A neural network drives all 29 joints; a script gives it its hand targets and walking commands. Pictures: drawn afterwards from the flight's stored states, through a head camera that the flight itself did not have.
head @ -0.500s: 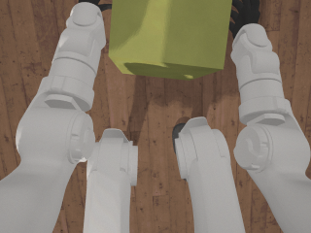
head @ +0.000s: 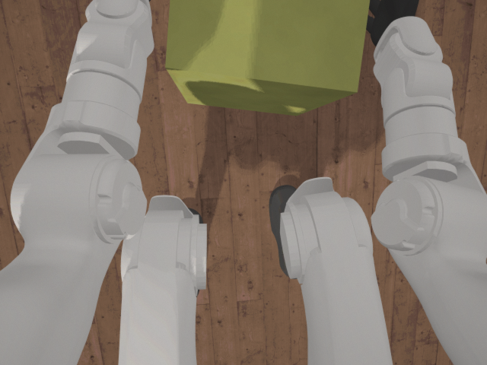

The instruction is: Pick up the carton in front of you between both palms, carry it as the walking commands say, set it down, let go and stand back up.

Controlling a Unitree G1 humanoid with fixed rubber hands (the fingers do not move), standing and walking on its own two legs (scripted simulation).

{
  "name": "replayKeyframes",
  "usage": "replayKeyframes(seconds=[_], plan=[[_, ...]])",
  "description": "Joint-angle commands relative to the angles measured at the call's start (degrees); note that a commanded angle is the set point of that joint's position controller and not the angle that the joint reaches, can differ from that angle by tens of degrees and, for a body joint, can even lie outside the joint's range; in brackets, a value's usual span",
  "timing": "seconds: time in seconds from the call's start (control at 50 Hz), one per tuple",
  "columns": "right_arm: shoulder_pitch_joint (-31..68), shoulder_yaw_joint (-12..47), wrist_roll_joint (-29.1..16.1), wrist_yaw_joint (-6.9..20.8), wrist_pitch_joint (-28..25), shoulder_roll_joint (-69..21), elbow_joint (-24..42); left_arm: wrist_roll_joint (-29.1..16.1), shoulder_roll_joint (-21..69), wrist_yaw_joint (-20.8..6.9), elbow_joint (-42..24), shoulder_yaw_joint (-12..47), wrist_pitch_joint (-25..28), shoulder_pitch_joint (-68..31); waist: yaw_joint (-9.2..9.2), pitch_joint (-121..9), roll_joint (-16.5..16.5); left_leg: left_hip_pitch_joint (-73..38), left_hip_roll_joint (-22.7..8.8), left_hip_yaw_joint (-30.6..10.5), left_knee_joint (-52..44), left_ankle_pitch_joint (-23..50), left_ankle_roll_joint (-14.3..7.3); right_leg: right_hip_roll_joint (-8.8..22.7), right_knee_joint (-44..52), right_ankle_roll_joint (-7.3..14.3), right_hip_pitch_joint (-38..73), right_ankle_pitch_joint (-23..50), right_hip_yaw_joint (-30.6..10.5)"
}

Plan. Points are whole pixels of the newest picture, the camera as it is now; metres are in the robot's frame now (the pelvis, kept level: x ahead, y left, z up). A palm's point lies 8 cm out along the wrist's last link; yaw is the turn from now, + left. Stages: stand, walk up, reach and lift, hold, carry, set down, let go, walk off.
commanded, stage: set down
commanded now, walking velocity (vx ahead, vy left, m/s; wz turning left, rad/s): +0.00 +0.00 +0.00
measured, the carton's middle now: (258, 29) +0.54 -0.06 -0.24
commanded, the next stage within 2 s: let go in 1.46 s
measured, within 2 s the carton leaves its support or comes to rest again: rests again in 0.20 s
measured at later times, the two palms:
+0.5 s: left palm out of the picture +0.58 +0.13 -0.17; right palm (418, 18) +0.52 -0.26 -0.17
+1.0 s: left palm out of the picture +0.59 +0.13 +0.00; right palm out of the picture +0.52 -0.26 +0.00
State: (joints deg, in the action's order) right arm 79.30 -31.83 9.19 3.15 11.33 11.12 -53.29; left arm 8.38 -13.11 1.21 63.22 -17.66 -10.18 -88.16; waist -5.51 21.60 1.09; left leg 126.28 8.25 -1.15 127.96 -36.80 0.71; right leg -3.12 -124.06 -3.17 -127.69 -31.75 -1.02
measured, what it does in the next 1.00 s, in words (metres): rises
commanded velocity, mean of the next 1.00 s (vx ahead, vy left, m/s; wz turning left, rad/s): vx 0.00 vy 0.00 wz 0.00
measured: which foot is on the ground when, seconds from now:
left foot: down 0.00-1.00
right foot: down 0.00-1.00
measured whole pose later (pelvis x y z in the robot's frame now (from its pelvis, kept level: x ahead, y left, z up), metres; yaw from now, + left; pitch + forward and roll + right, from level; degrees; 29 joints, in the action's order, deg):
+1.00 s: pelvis +0.01 -0.01 +0.10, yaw +0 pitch +46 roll +0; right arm 71.0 -17.8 -6.5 -5.3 9.8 16.0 -50.3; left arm -3.8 -21.3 4.1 57.6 -8.5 -11.3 -79.1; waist -5.9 2.6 1.3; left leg 118.4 4.2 -0.9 105.0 -32.4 0.4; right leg -1.9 -102.0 -0.3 -120.9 -27.0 -0.4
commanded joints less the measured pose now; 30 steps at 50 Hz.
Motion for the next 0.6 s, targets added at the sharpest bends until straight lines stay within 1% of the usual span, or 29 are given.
replayKeyframes(seconds=[0.0,0.06,0.1,0.12,0.14,0.16,0.18,0.2,0.22,0.26,0.3,0.34,0.38,0.42,0.46,0.52,0.58], plan=[[21.0,12.7,-1.0,8.8,1.2,-31.7,-4.2,-0.9,33.7,-8.6,3.2,9.3,-1.5,-14.5,-0.63,-40.6,4.8,-15.9,-0.3,0.6,-13.0,9.6,-1.7,-2.3,7.2,2.9,18.6,9.2,3.0],[19.4,11.0,-0.6,8.2,0.5,-28.7,-4.7,-0.5,30.5,-7.8,2.9,9.2,-1.0,-13.7,-0.70,-41.8,4.7,-17.8,-0.8,0.4,-13.0,10.8,-1.1,-2.0,6.6,2.2,19.4,10.2,3.5],[16.8,8.5,-0.4,6.6,-0.5,-22.4,-5.5,-0.3,23.4,-6.3,2.6,7.9,-0.3,-12.2,-0.96,-43.2,4.6,-19.4,-1.4,0.4,-13.1,11.8,-0.3,-1.4,6.3,1.4,20.5,11.1,3.9],[14.6,6.4,-0.2,5.2,-1.3,-16.4,-6.1,-0.1,17.1,-5.0,2.2,6.9,0.3,-10.8,-1.18,-44.1,4.6,-20.3,-1.9,0.4,-13.2,12.3,0.2,-0.9,6.1,0.9,21.3,11.7,4.2],[12.1,4.5,-0.1,3.1,-2.5,-8.1,-6.4,-0.1,8.9,-3.1,1.3,6.2,0.9,-9.1,-1.35,-45.1,4.5,-21.6,-2.4,0.5,-13.3,12.8,0.7,-0.4,6.1,0.6,22.2,12.5,4.3],[9.9,3.3,-0.7,0.4,-4.1,0.8,-6.2,-0.9,0.2,-0.8,0.1,6.0,1.8,-7.9,-1.67,-46.5,4.2,-22.9,-2.9,0.6,-13.3,13.4,1.1,0.1,6.2,0.3,23.5,13.6,4.4],[8.5,2.7,-2.0,-2.8,-6.1,10.2,-5.5,-2.5,-9.0,1.9,-1.2,6.1,3.3,-7.5,-2.17,-48.6,3.8,-23.5,-3.2,0.4,-13.0,14.2,1.5,0.5,6.2,0.1,24.8,14.9,4.5],[10.4,3.9,-4.3,-5.0,-7.7,13.6,-5.2,-5.2,-11.9,3.5,-2.3,8.1,4.3,-10.5,-2.91,-51.8,3.5,-24.3,-3.6,-0.3,-12.0,16.8,1.6,0.8,5.8,0.0,26.0,17.7,4.3],[11.8,4.9,-6.7,-6.1,-9.0,15.5,-5.4,-8.1,-13.2,4.3,-3.3,9.9,5.0,-12.9,-3.44,-54.7,4.1,-25.5,-3.9,-0.9,-11.2,19.6,1.7,1.0,5.3,0.2,26.6,20.3,4.1],[14.3,7.6,-10.6,-7.4,-10.8,17.9,-5.0,-13.1,-14.3,4.9,-5.6,13.3,6.2,-16.2,-4.60,-60.3,5.6,-27.6,-4.4,-1.7,-9.6,24.0,1.8,1.6,4.2,1.0,27.4,24.9,3.4],[16.0,11.6,-14.5,-7.6,-11.6,18.4,-4.6,-17.1,-13.7,4.7,-8.1,16.8,6.8,-17.9,-5.32,-65.1,6.4,-28.9,-4.6,-1.7,-8.5,25.9,1.9,2.0,3.8,1.7,30.3,28.4,2.9],[16.5,15.1,-18.4,-7.7,-11.6,18.4,-4.3,-20.4,-13.7,4.5,-9.1,19.6,6.7,-18.2,-5.68,-69.8,6.0,-29.8,-4.8,-1.0,-8.2,25.8,1.9,2.4,3.8,2.0,34.6,30.2,2.8],[16.0,17.4,-21.3,-7.8,-11.0,18.4,-3.7,-22.5,-14.4,4.4,-8.9,21.0,6.2,-17.6,-5.52,-73.2,5.3,-30.3,-4.9,-0.2,-8.3,24.2,1.7,2.7,4.1,1.9,38.2,30.2,2.8],[15.2,18.7,-23.1,-8.1,-10.1,18.2,-2.7,-22.9,-15.5,4.4,-8.5,20.9,5.5,-16.8,-4.85,-75.8,4.9,-30.8,-5.0,0.8,-8.8,22.1,1.3,2.7,4.8,1.8,40.9,29.3,2.8],[14.2,19.2,-23.7,-8.4,-9.1,17.9,-1.2,-21.9,-16.3,4.5,-8.6,19.7,4.7,-15.7,-3.91,-78.9,4.8,-31.6,-5.0,1.8,-9.8,20.0,1.0,2.5,6.1,1.8,43.6,28.3,2.9],[13.4,19.0,-23.1,-9.3,-7.5,17.5,2.3,-19.8,-17.2,4.9,-10.4,17.0,3.4,-14.5,-2.68,-84.0,3.4,-31.4,-4.4,3.1,-12.2,17.3,0.3,1.7,8.6,1.8,48.2,27.1,3.3],[12.7,18.3,-21.6,-10.3,-5.3,16.9,6.5,-17.3,-17.9,5.5,-12.1,13.9,1.6,-13.4,-2.01,-86.7,1.9,-31.1,-3.7,3.9,-15.4,15.2,-0.5,0.8,12.1,1.7,50.6,25.6,3.6]])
